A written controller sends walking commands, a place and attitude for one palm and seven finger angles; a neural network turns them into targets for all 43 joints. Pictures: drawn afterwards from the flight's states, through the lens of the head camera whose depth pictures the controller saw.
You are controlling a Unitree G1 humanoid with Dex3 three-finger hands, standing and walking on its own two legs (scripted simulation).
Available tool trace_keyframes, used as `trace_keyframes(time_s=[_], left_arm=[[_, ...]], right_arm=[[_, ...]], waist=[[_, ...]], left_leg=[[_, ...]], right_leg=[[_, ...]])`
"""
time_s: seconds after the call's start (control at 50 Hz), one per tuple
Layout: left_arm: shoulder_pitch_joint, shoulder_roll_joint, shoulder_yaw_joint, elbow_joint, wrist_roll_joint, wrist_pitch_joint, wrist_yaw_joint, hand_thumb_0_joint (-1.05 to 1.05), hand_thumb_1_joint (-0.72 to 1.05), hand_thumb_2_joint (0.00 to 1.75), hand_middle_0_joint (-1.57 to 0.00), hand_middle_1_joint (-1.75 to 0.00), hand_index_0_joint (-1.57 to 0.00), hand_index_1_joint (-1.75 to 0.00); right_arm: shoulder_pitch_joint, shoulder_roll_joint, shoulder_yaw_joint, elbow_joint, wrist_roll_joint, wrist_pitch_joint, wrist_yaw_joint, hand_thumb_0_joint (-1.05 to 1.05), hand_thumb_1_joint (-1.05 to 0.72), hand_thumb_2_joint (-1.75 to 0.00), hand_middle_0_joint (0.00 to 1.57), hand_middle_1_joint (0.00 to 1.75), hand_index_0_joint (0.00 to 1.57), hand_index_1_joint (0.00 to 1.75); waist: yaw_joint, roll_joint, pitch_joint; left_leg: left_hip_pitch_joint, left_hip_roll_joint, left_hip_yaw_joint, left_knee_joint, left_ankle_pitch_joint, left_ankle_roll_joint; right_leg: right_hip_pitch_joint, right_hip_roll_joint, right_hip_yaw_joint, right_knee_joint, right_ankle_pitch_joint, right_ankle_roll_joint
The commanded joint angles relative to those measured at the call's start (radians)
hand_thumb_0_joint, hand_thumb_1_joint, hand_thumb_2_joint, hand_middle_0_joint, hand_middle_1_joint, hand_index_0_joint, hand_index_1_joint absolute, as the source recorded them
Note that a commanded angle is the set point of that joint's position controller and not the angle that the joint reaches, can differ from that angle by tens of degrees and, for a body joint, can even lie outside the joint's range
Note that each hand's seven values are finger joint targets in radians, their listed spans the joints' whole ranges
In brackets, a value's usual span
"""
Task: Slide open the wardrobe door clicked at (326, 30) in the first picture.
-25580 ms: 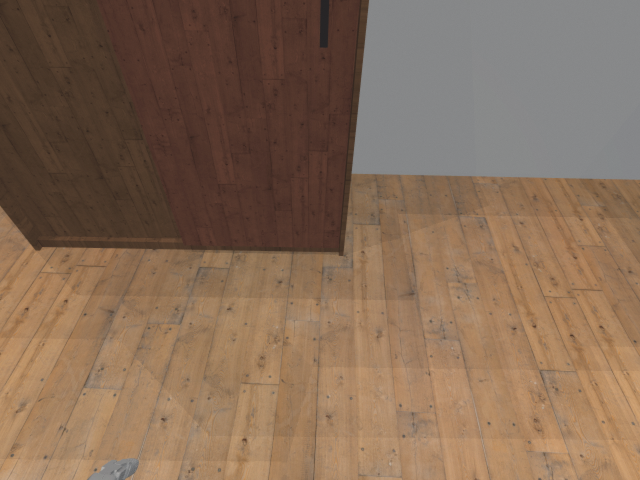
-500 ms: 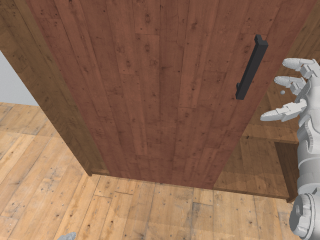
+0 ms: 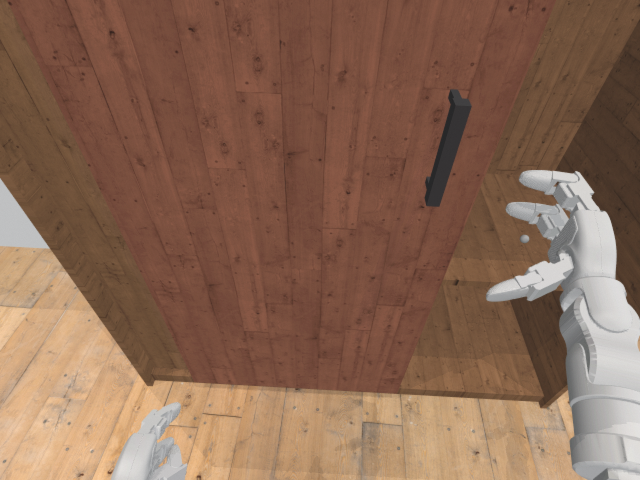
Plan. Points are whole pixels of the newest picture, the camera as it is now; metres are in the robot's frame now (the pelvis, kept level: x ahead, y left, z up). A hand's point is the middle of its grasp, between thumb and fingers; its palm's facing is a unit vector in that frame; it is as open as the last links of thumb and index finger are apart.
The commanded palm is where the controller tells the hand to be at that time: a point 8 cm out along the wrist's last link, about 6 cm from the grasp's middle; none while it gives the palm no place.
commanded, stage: slip the hand off the handle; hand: right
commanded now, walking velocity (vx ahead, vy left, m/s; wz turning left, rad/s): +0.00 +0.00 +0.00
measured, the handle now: (443, 150) +0.51 -0.15 +0.18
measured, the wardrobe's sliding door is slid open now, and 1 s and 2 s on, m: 0.46 0.46 0.46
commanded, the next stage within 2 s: draw the hand back to the body in 0.14 s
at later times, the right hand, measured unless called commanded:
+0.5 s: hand (536, 263) +0.30 -0.21 +0.18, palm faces +0.06 +1.00 -0.02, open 14.7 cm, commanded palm +0.26 -0.25 +0.17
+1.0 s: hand (576, 335) +0.23 -0.23 +0.16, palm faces +0.38 +0.89 -0.24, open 13.3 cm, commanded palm +0.19 -0.27 +0.17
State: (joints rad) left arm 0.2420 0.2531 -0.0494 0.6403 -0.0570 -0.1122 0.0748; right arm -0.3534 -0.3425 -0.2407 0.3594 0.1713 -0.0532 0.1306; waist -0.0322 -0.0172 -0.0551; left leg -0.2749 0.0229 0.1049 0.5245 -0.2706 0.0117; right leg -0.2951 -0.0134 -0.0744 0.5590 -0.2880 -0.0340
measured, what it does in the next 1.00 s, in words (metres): stands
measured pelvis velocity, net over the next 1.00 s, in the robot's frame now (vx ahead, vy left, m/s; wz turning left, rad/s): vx -0.01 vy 0.02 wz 0.00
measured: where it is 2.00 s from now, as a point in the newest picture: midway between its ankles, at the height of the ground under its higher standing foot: outside the picture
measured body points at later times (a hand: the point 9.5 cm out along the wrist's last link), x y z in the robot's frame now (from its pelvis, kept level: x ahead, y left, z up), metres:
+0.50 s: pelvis +0.00 +0.02 +0.00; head -0.04 +0.04 +0.45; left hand +0.18 +0.25 -0.07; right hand +0.29 -0.26 +0.18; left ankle +0.00 +0.11 -0.73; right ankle +0.00 -0.09 -0.73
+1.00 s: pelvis -0.01 +0.02 +0.01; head -0.03 +0.04 +0.46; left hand +0.18 +0.24 -0.07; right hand +0.21 -0.28 +0.17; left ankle +0.00 +0.11 -0.73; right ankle +0.00 -0.09 -0.73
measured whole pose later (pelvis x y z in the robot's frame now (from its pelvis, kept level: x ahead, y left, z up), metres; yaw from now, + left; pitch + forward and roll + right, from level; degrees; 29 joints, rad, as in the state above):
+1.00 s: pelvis -0.01 +0.02 +0.01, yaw +0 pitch -4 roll +0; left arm 0.20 0.24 -0.06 0.65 -0.01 -0.17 0.08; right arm 0.19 -0.32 -0.28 -0.16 0.13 -0.04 -0.04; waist -0.07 -0.05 0.01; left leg -0.13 0.00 0.11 0.42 -0.22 0.04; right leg -0.14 -0.03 -0.07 0.44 -0.22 0.00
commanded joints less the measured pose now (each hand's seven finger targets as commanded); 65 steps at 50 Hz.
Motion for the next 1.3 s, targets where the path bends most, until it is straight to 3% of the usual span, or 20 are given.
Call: trace_keyframes(time_s=[0.0, 0.12, 0.18, 0.24, 0.26, 0.3, 0.36, 0.48, 0.58, 0.66, 0.74, 0.76, 0.78, 0.8, 0.88, 0.9, 1.02, 1.12, 1.18, 1.28], left_arm=[[-0.074, 0.136, 0.055, -0.149, -0.002, -0.061, 0.019, 0.00, 0.90, 0.90, -0.20, -0.30, -0.20, -0.30], [-0.109, 0.120, 0.045, -0.164, 0.007, -0.073, 0.006, 0.00, 0.90, 0.90, -0.20, -0.30, -0.20, -0.30], [-0.122, 0.114, 0.040, -0.159, 0.007, -0.073, 0.009, 0.00, 0.90, 0.90, -0.20, -0.30, -0.20, -0.30], [-0.129, 0.115, 0.038, -0.153, 0.004, -0.072, 0.018, 0.00, 0.90, 0.90, -0.20, -0.30, -0.20, -0.30], [-0.154, 0.141, 0.027, -0.150, -0.017, -0.077, 0.036, 0.00, 0.90, 0.90, -0.20, -0.30, -0.20, -0.30], [-0.179, 0.133, 0.018, -0.171, -0.029, -0.085, 0.062, 0.00, 0.90, 0.90, -0.20, -0.30, -0.20, -0.30], [-0.179, 0.115, 0.014, -0.191, -0.023, -0.110, 0.060, 0.00, 0.90, 0.90, -0.20, -0.30, -0.20, -0.30], [-0.163, 0.125, 0.027, -0.191, -0.021, -0.116, 0.022, 0.00, 0.90, 0.90, -0.20, -0.30, -0.20, -0.30], [-0.189, 0.121, 0.025, -0.216, -0.024, -0.101, 0.023, 0.00, 0.90, 0.90, -0.20, -0.30, -0.20, -0.30], [-0.196, 0.107, 0.017, -0.219, -0.015, -0.122, 0.036, 0.00, 0.90, 0.90, -0.20, -0.30, -0.20, -0.30], [-0.186, 0.110, 0.014, -0.191, -0.012, -0.145, 0.050, 0.00, 0.90, 0.90, -0.20, -0.30, -0.20, -0.30], [-0.198, 0.104, 0.027, -0.177, 0.029, -0.148, 0.038, 0.00, 0.90, 0.90, -0.20, -0.30, -0.20, -0.30], [-0.197, 0.098, 0.028, -0.158, 0.036, -0.149, 0.032, 0.00, 0.90, 0.90, -0.20, -0.30, -0.20, -0.30], [-0.195, 0.106, 0.033, -0.154, 0.037, -0.148, 0.024, 0.00, 0.90, 0.90, -0.20, -0.30, -0.20, -0.30], [-0.187, 0.097, 0.038, -0.154, 0.041, -0.117, 0.015, 0.00, 0.90, 0.90, -0.20, -0.30, -0.20, -0.30], [-0.182, 0.101, 0.043, -0.148, 0.045, -0.114, 0.015, 0.00, 0.90, 0.90, -0.20, -0.30, -0.20, -0.30], [-0.198, 0.094, 0.052, -0.147, 0.061, -0.108, 0.019, 0.00, 0.90, 0.90, -0.20, -0.30, -0.20, -0.30], [-0.192, 0.088, 0.052, -0.134, 0.060, -0.104, 0.014, 0.00, 0.90, 0.90, -0.20, -0.30, -0.20, -0.30], [-0.183, 0.093, 0.058, -0.138, 0.061, -0.092, 0.008, 0.00, 0.90, 0.90, -0.20, -0.30, -0.20, -0.30], [-0.183, 0.089, 0.065, -0.151, 0.062, -0.070, -0.001, 0.00, 0.90, 0.90, -0.20, -0.30, -0.20, -0.30]], right_arm=[[-0.342, -0.162, -0.030, -0.283, 0.007, -0.029, -0.011, 0.00, 0.55, -0.20, 0.25, 1.15, 0.25, 1.15], [-0.207, -0.183, -0.083, -0.380, 0.005, -0.059, -0.040, 0.00, 0.55, -0.20, 0.25, 1.15, 0.25, 1.15], [-0.245, -0.185, -0.075, -0.413, -0.004, -0.046, -0.046, 0.00, 0.55, -0.20, 0.25, 1.15, 0.25, 1.15], [-0.243, -0.193, -0.078, -0.398, -0.001, -0.023, -0.039, 0.00, 0.55, -0.20, 0.25, 1.15, 0.25, 1.15], [-0.248, -0.183, -0.080, -0.273, 0.108, 0.079, 0.054, 0.00, 0.55, -0.20, 0.25, 1.15, 0.25, 1.15], [-0.333, -0.219, -0.086, -0.350, 0.146, 0.163, 0.139, 0.00, 0.55, -0.20, 0.25, 1.15, 0.25, 1.15], [-0.263, -0.235, -0.112, -0.431, 0.133, 0.184, 0.153, 0.00, 0.55, -0.20, 0.25, 1.15, 0.25, 1.15], [0.026, -0.198, -0.174, -0.407, 0.170, 0.169, 0.135, 0.00, 0.55, -0.20, 0.25, 1.15, 0.25, 1.15], [0.012, -0.220, -0.167, -0.537, 0.141, 0.226, 0.123, 0.00, 0.55, -0.20, 0.25, 1.15, 0.25, 1.15], [-0.056, -0.238, -0.167, -0.691, 0.136, 0.171, 0.105, 0.00, 0.51, -0.22, 0.25, 1.13, 0.25, 1.13], [0.020, -0.247, -0.193, -0.663, 0.159, 0.127, 0.125, 0.00, 0.37, -0.29, 0.24, 1.04, 0.24, 1.04], [0.045, -0.316, -0.198, -0.707, 0.022, 0.066, -0.034, 0.00, 0.33, -0.31, 0.24, 1.02, 0.24, 1.02], [0.141, -0.190, -0.130, -0.637, 0.011, 0.044, -0.094, 0.00, 0.30, -0.32, 0.24, 1.00, 0.24, 1.00], [0.209, -0.162, -0.113, -0.623, 0.007, 0.033, -0.117, 0.00, 0.26, -0.34, 0.24, 0.98, 0.24, 0.98], [0.338, -0.148, -0.097, -0.691, -0.035, -0.032, -0.175, 0.00, 0.12, -0.41, 0.24, 0.89, 0.24, 0.89], [0.358, -0.167, -0.115, -0.691, -0.040, -0.043, -0.186, 0.00, 0.08, -0.43, 0.23, 0.87, 0.23, 0.87], [0.375, -0.232, -0.180, -0.869, -0.079, -0.100, -0.232, 0.00, -0.14, -0.53, 0.23, 0.75, 0.23, 0.75], [0.475, -0.174, -0.143, -0.852, -0.092, -0.102, -0.236, 0.00, -0.32, -0.62, 0.22, 0.64, 0.22, 0.64], [0.563, -0.160, -0.150, -0.827, -0.089, -0.097, -0.231, 0.00, -0.43, -0.67, 0.22, 0.58, 0.22, 0.58], [0.645, -0.167, -0.179, -0.867, -0.086, -0.096, -0.221, 0.00, -0.61, -0.76, 0.21, 0.47, 0.21, 0.47]], waist=[[0.017, -0.026, -0.208], [-0.018, 0.000, -0.213], [-0.006, -0.058, -0.175], [0.005, -0.048, -0.137], [0.012, -0.040, -0.170], [0.008, -0.057, -0.199], [-0.015, -0.066, -0.202], [-0.036, 0.073, -0.111], [-0.030, -0.027, -0.084], [-0.018, -0.088, -0.127], [-0.016, -0.046, -0.108], [-0.037, -0.046, 0.023], [-0.018, -0.031, 0.059], [-0.025, 0.010, 0.074], [-0.033, -0.034, -0.017], [-0.035, 0.002, -0.035], [-0.041, -0.050, -0.115], [-0.033, -0.063, 0.013], [-0.041, 0.009, 0.020], [-0.048, 0.000, 0.013]], left_leg=[[0.001, -0.032, -0.056, -0.071, 0.153, 0.021], [0.065, -0.031, -0.057, -0.062, 0.211, 0.019], [0.051, -0.030, -0.060, -0.071, 0.196, 0.021], [0.041, -0.029, -0.067, -0.093, 0.154, 0.017], [0.104, -0.024, -0.073, -0.108, 0.173, 0.026], [0.132, -0.017, -0.080, -0.124, 0.193, 0.021], [0.127, -0.017, -0.070, -0.118, 0.235, 0.019], [0.104, -0.019, -0.066, -0.118, 0.219, 0.004], [0.081, -0.012, -0.083, -0.135, 0.153, 0.001], [0.088, -0.020, -0.084, -0.139, 0.127, 0.004], [0.101, -0.019, -0.092, -0.155, 0.115, -0.003], [0.048, 0.001, -0.127, -0.241, 0.050, -0.005], [0.030, 0.012, -0.121, -0.253, -0.003, -0.006], [0.030, 0.012, -0.118, -0.262, -0.023, -0.005], [0.117, 0.006, -0.100, -0.222, 0.028, -0.003], [0.139, 0.002, -0.098, -0.225, 0.050, -0.005], [0.207, 0.000, -0.092, -0.210, 0.172, 0.001], [0.168, -0.012, -0.072, -0.220, 0.182, 0.005], [0.179, -0.018, -0.063, -0.205, 0.197, 0.003], [0.198, -0.016, -0.066, -0.201, 0.226, 0.002]], right_leg=[[0.157, -0.012, 0.105, -0.093, 0.186, 0.005], [0.141, -0.008, 0.083, -0.093, 0.246, 0.006], [0.141, -0.004, 0.078, -0.101, 0.224, 0.009], [0.126, -0.002, 0.073, -0.107, 0.174, 0.003], [0.141, 0.004, 0.077, -0.126, 0.140, 0.001], [0.168, 0.009, 0.073, -0.124, 0.150, -0.008], [0.186, 0.011, 0.081, -0.125, 0.212, -0.010], [0.127, 0.005, 0.068, -0.123, 0.187, -0.004], [0.131, 0.011, 0.057, -0.121, 0.150, -0.009], [0.180, 0.013, 0.067, -0.119, 0.149, -0.010], [0.173, 0.011, 0.070, -0.115, 0.136, -0.010], [0.112, 0.018, 0.060, -0.132, 0.096, -0.001], [0.113, 0.016, 0.053, -0.134, 0.063, 0.002], [0.110, 0.013, 0.061, -0.138, 0.052, 0.002], [0.167, 0.006, 0.049, -0.180, 0.075, -0.005], [0.171, 0.005, 0.048, -0.185, 0.090, -0.006], [0.223, 0.009, 0.047, -0.194, 0.184, -0.010], [0.214, 0.002, 0.052, -0.215, 0.205, 0.000], [0.205, -0.003, 0.060, -0.225, 0.226, 0.000], [0.205, -0.006, 0.052, -0.222, 0.260, 0.002]])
